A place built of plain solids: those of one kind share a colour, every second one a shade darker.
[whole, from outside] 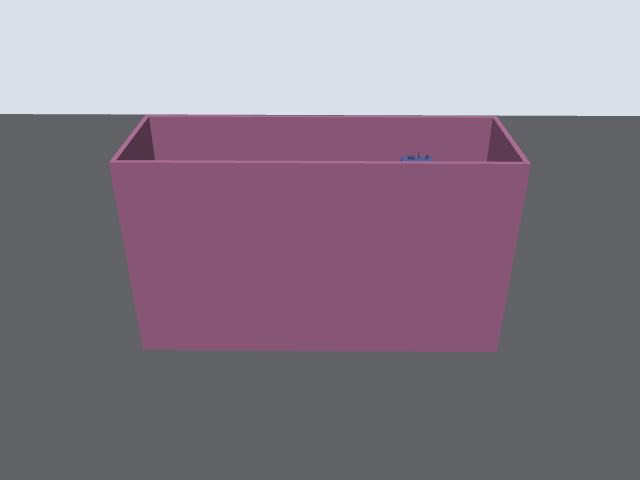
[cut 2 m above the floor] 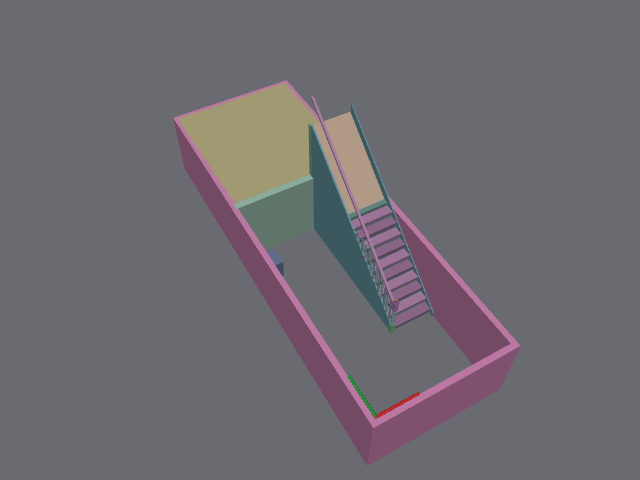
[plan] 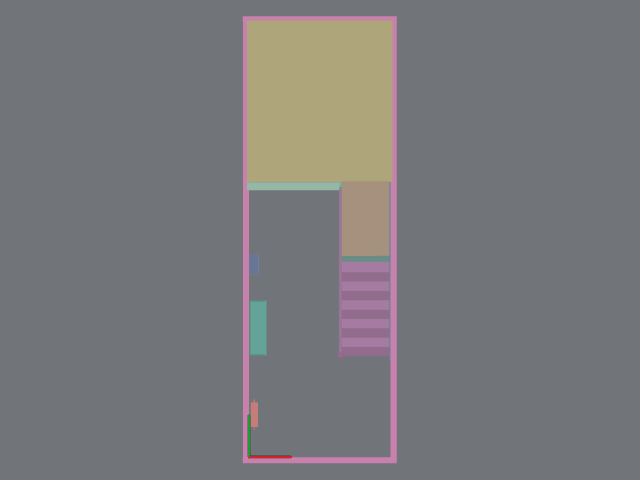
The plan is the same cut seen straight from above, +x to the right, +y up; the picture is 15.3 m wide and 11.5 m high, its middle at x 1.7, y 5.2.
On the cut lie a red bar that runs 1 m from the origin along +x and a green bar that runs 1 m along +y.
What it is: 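A villa's stair hall, a dwelling of no particular year; the hall below, the landing 3.68 m above it, and between them a joiner's timber flight of 19 risers of about 0.194 m on goings of about 0.224 m, 1.15 m clear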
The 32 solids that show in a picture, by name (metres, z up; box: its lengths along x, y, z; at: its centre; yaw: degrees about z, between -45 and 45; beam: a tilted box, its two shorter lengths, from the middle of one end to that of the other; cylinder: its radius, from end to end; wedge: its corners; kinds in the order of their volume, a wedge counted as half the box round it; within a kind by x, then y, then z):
{
 "upper_1": {"box": [3.49, 3.87, 3.73], "at": [1.7, 8.52, 1.81]},
 "wall_1": {"box": [0.15, 10.71, 6.18], "at": [-0.07, 5.21, 3.04]},
 "wall_2": {"box": [3.69, 0.15, 6.18], "at": [1.7, -0.07, 3.04]},
 "wall_3": {"box": [3.69, 0.15, 6.18], "at": [1.7, 10.48, 3.04]},
 "wall_4": {"box": [0.15, 10.71, 6.18], "at": [3.46, 5.21, 3.04]},
 "carriage_1": {"wedge": [[2.21, 2.47, -0.05], [2.21, 2.47, 0.01], [2.21, 6.61, -0.05], [2.21, 6.61, 3.59], [3.37, 2.47, -0.05], [3.37, 2.47, 0.01], [3.37, 6.61, -0.05], [3.37, 6.61, 3.59]]},
 "upper_edge_1": {"box": [2.22, 0.19, 3.73], "at": [1.06, 6.49, 1.81]},
 "string_1": {"wedge": [[2.17, 2.44, -0.05], [2.17, 2.44, 0.26], [2.17, 6.47, -0.05], [2.17, 6.47, 3.75], [2.21, 2.44, -0.05], [2.21, 2.44, 0.26], [2.21, 6.47, -0.05], [2.21, 6.47, 3.75]]},
 "string_2": {"wedge": [[3.36, 2.29, -0.05], [3.36, 2.29, 0.14], [3.36, 6.59, -0.05], [3.36, 6.59, 3.85], [3.39, 2.29, -0.05], [3.39, 2.29, 0.14], [3.39, 6.59, -0.05], [3.39, 6.59, 3.85]]},
 "rail_1": {"wedge": [[2.16, 2.49, 1.12], [2.16, 2.49, 1.2], [2.16, 6.42, 4.52], [2.16, 6.42, 4.6], [2.22, 2.49, 1.12], [2.22, 2.49, 1.2], [2.22, 6.42, 4.52], [2.22, 6.42, 4.6]]},
 "tread_1": {"wedge": [[2.2, 2.41, 0.19], [2.2, 2.42, 0.09], [2.2, 2.69, 0.1], [2.2, 2.69, 0.2], [3.37, 2.41, 0.19], [3.37, 2.42, 0.09], [3.37, 2.69, 0.1], [3.37, 2.69, 0.2]]},
 "tread_2": {"wedge": [[2.2, 2.64, 0.29], [2.2, 2.64, 0.39], [2.2, 2.92, 0.29], [2.2, 2.92, 0.39], [3.37, 2.64, 0.29], [3.37, 2.64, 0.39], [3.37, 2.92, 0.29], [3.37, 2.92, 0.39]]},
 "tread_3": {"wedge": [[2.2, 2.86, 0.48], [2.2, 2.86, 0.58], [2.2, 3.14, 0.49], [2.2, 3.14, 0.59], [3.37, 2.86, 0.48], [3.37, 2.86, 0.58], [3.37, 3.14, 0.49], [3.37, 3.14, 0.59]]},
 "tread_4": {"wedge": [[2.2, 3.08, 0.78], [2.2, 3.09, 0.68], [2.2, 3.37, 0.68], [2.2, 3.37, 0.78], [3.37, 3.08, 0.78], [3.37, 3.09, 0.68], [3.37, 3.37, 0.68], [3.37, 3.37, 0.78]]},
 "tread_5": {"wedge": [[2.2, 3.31, 0.87], [2.2, 3.31, 0.97], [2.2, 3.59, 0.87], [2.2, 3.59, 0.97], [3.37, 3.31, 0.87], [3.37, 3.31, 0.97], [3.37, 3.59, 0.87], [3.37, 3.59, 0.97]]},
 "tread_6": {"wedge": [[2.2, 3.53, 1.16], [2.2, 3.54, 1.06], [2.2, 3.81, 1.06], [2.2, 3.81, 1.16], [3.37, 3.53, 1.16], [3.37, 3.54, 1.06], [3.37, 3.81, 1.07], [3.37, 3.81, 1.17]]},
 "tread_7": {"wedge": [[2.2, 3.76, 1.26], [2.2, 3.76, 1.36], [2.2, 4.04, 1.26], [2.2, 4.04, 1.36], [3.37, 3.76, 1.26], [3.37, 3.76, 1.36], [3.37, 4.04, 1.26], [3.37, 4.04, 1.36]]},
 "tread_8": {"wedge": [[2.2, 3.98, 1.45], [2.2, 3.98, 1.55], [2.2, 4.26, 1.45], [2.2, 4.26, 1.55], [3.37, 3.98, 1.45], [3.37, 3.98, 1.55], [3.37, 4.26, 1.45], [3.37, 4.26, 1.55]]},
 "tread_9": {"wedge": [[2.2, 4.2, 1.74], [2.2, 4.21, 1.64], [2.2, 4.49, 1.65], [2.2, 4.49, 1.75], [3.37, 4.2, 1.75], [3.37, 4.21, 1.65], [3.37, 4.49, 1.65], [3.37, 4.49, 1.75]]},
 "tread_10": {"wedge": [[2.2, 4.43, 1.84], [2.2, 4.43, 1.94], [2.2, 4.71, 1.84], [2.2, 4.71, 1.94], [3.37, 4.43, 1.84], [3.37, 4.43, 1.94], [3.37, 4.71, 1.84], [3.37, 4.71, 1.94]]},
 "radiator_1": {"box": [0.18, 0.59, 0.72], "at": [0.13, 1.01, 0.45]},
 "riser_1": {"wedge": [[2.2, 4.23, 1.52], [2.2, 4.23, 1.65], [2.2, 4.49, 1.63], [2.2, 4.49, 1.65], [3.37, 4.23, 1.52], [3.37, 4.23, 1.65], [3.37, 4.49, 1.63], [3.37, 4.49, 1.66]]},
 "riser_2": {"wedge": [[2.2, 4.46, 1.72], [2.2, 4.46, 1.85], [2.2, 4.71, 1.82], [2.2, 4.71, 1.85], [3.37, 4.46, 1.72], [3.37, 4.46, 1.85], [3.37, 4.71, 1.82], [3.37, 4.71, 1.85]]},
 "riser_3": {"wedge": [[2.2, 4.68, 1.91], [2.2, 4.68, 2.04], [2.2, 4.93, 2.01], [2.2, 4.93, 2.04], [3.37, 4.68, 1.91], [3.37, 4.68, 2.04], [3.37, 4.93, 2.02], [3.37, 4.93, 2.04]]},
 "longcase_clock_1": {"box": [0.23, 0.46, 0.52], "at": [0.12, 4.62, 1.64]},
 "boot_bench_1": {"box": [0.032, 1.32, 0.05], "at": [0.02, 3.09, 0.97]},
 "boot_bench_2": {"box": [0.41, 1.26, 0.028], "at": [0.22, 3.09, 0.45]},
 "apron_1": {"wedge": [[2.17, 6.47, -0.05], [2.17, 6.47, 3.68], [2.17, 6.61, -0.05], [2.17, 6.61, 3.68], [2.21, 6.47, -0.05], [2.21, 6.47, 3.68], [2.21, 6.61, -0.05], [2.21, 6.61, 3.68]]},
 "chest_drawers_1": {"box": [0.42, 0.98, 0.024], "at": [0.21, 8.21, 4.86]},
 "newel_foot_1": {"box": [0.12, 0.12, 0.42], "at": [2.19, 2.44, 0.16]},
 "newel_foot_shaft_1": {"cylinder": 0.046, "from": [2.19, 2.44, 0.37], "to": [2.19, 2.44, 0.99]},
 "newel_foot_block_1": {"box": [0.12, 0.12, 0.29], "at": [2.19, 2.44, 1.13]}
}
